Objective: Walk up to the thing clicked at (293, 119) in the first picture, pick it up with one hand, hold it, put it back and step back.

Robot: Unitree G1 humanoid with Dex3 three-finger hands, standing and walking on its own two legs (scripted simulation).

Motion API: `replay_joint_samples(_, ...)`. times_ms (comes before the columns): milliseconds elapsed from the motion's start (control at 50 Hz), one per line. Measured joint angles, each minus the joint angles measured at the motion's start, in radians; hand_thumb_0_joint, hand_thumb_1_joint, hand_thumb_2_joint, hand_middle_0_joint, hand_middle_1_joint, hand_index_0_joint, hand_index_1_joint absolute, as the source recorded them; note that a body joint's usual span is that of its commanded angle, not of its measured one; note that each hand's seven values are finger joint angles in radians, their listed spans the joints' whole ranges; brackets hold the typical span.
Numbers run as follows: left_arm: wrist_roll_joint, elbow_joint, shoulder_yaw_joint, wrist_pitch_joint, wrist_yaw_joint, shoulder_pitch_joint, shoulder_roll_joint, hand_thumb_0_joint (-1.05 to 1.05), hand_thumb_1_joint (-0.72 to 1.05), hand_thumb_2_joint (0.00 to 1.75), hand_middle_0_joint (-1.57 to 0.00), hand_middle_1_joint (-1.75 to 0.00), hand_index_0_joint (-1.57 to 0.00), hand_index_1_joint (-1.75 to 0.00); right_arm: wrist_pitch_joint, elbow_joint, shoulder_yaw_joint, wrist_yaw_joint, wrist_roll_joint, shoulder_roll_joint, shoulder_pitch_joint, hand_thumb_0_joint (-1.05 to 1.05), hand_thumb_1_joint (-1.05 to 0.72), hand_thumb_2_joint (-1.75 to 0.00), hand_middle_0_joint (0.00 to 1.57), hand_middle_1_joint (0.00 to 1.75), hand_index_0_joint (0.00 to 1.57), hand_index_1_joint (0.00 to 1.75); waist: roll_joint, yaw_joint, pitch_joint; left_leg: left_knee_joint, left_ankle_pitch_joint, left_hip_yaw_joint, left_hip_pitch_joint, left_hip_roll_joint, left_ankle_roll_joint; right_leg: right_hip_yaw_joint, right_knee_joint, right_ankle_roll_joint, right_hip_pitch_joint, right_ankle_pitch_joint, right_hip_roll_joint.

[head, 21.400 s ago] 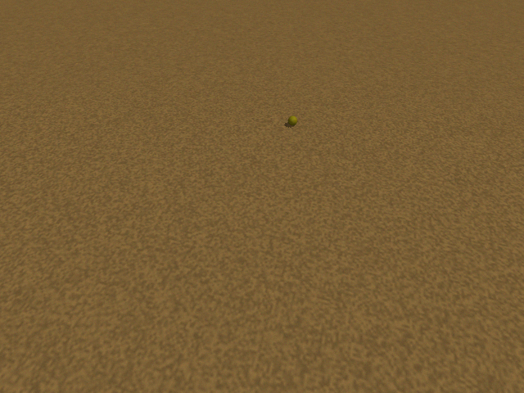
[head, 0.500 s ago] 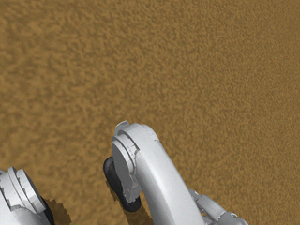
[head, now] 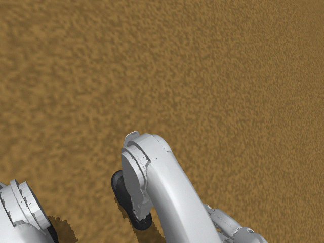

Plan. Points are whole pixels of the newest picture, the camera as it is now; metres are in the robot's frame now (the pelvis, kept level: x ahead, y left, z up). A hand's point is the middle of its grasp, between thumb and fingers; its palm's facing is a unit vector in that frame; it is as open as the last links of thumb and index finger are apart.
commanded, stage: close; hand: left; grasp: from above
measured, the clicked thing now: out of the picture +0.45 +0.37 -0.27
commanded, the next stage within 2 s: settle in 0.34 s
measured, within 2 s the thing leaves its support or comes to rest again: leaves its support in 0.76 s
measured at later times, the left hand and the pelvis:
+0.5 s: hand out of the picture +0.43 +0.36 -0.24, palm faces -0.41 -0.18 -0.90, open 8.4 cm; pelvis +0.00 +0.00 +0.00, yaw +0 degrees
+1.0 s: hand out of the picture +0.44 +0.37 -0.18, palm faces -0.35 -0.14 -0.93, open 8.2 cm; pelvis +0.00 +0.00 +0.01, yaw +2 degrees
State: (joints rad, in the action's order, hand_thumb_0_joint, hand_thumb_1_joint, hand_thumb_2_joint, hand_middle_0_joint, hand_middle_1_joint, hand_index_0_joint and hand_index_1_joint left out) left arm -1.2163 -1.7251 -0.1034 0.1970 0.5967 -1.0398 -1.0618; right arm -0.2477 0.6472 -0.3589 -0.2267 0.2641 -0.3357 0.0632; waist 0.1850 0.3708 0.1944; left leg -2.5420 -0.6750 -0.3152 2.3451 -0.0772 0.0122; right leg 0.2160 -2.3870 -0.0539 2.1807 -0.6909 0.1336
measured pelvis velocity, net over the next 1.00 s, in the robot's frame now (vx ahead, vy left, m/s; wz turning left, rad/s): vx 0.00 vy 0.00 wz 0.03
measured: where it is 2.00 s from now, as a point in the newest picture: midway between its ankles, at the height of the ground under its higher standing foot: (98, 231)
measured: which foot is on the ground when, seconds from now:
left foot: down 0.00-1.00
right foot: down 0.00-1.00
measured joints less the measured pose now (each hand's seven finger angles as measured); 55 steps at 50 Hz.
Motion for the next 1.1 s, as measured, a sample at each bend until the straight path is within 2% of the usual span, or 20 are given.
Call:
replay_joint_samples(240, 0.02, 0.006, 0.011, 0.003, -0.007, -0.001, -0.006, 0.0, 0.21, 0.49, -0.64, -0.74, -0.69, -0.68, 0.008, 0.002, -0.006, 0.007, 0.002, -0.002, 0.003, 0.0, -0.9, -0.9, 0.2, 0.3, 0.2, 0.3, -0.001, 0.0, 0.007, 0.004, -0.002, 0.002, -0.005, -0.005, -0.001, -0.002, 0.003, -0.001, -0.001, 0.002, 0.003)
replay_joint_samples(500, 0.021, 0.014, 0.019, 0.0, -0.011, -0.004, -0.007, 0.0, 0.22, 0.38, -0.72, -0.66, -0.78, -0.58, 0.01, 0.0, -0.012, 0.008, -0.001, 0.0, 0.01, 0.0, -0.9, -0.9, 0.2, 0.3, 0.2, 0.3, 0.001, 0.0, 0.003, 0.001, -0.001, 0.001, -0.005, -0.002, 0.0, -0.001, 0.001, 0.0, -0.002, 0.002, 0.001)
replay_joint_samples(640, 0.024, 0.049, 0.006, -0.012, -0.044, 0.002, 0.001, 0.0, 0.2, 0.38, -0.76, -0.62, -0.82, -0.55, 0.012, -0.001, -0.003, 0.01, -0.007, 0.004, 0.015, 0.0, -0.91, -0.9, 0.2, 0.3, 0.2, 0.3, -0.003, -0.003, 0.002, 0.004, 0.001, 0.004, 0.001, -0.001, 0.0, -0.003, 0.001, 0.001, 0.004, 0.002, -0.001)
replay_joint_samples(740, 0.023, 0.13, -0.023, -0.022, -0.073, 0.042, 0.032, 0.0, 0.19, 0.36, -0.79, -0.6, -0.85, -0.51, 0.024, 0.001, 0.017, 0.008, -0.012, 0.007, 0.032, 0.0, -0.91, -0.9, 0.2, 0.3, 0.2, 0.3, -0.017, -0.016, -0.016, 0.01, -0.003, 0.007, 0.004, 0.001, 0.003, -0.004, 0.004, 0.005, 0.007, -0.005, -0.004)
replay_joint_samples(860, 0.027, 0.239, -0.027, -0.039, -0.098, 0.085, 0.091, 0.0, 0.19, 0.31, -0.82, -0.56, -0.89, -0.47, 0.042, 0.011, 0.059, -0.005, -0.028, 0.007, 0.043, 0.0, -0.91, -0.9, 0.2, 0.3, 0.2, 0.3, -0.048, -0.042, -0.066, 0.019, -0.004, 0.017, 0.012, 0.005, 0.004, -0.01, 0.006, 0.01, 0.014, -0.014, -0.011)
replay_joint_samples(980, 0.044, 0.294, 0.004, -0.083, -0.147, 0.1, 0.154, 0.0, 0.2, 0.26, -0.84, -0.54, -0.91, -0.45, 0.062, 0.017, 0.119, -0.013, -0.061, 0.011, 0.045, 0.0, -0.91, -0.9, 0.2, 0.3, 0.2, 0.3, -0.095, -0.072, -0.131, 0.037, 0.005, 0.042, 0.024, 0.006, -0.001, -0.028, 0.008, 0.013, 0.029, -0.015, -0.02)
replay_joint_samples(1100, 0.075, 0.307, 0.049, -0.112, -0.23, 0.091, 0.199, -0.01, 0.21, 0.24, -0.86, -0.52, -0.93, -0.43, 0.092, 0.01, 0.159, -0.006, -0.097, 0.014, 0.046, 0.0, -0.91, -0.9, 0.2, 0.3, 0.2, 0.3, -0.135, -0.099, -0.165, 0.061, 0.018, 0.075, 0.024, 0.003, -0.012, -0.053, 0.015, 0.009, 0.035, -0.012, -0.026)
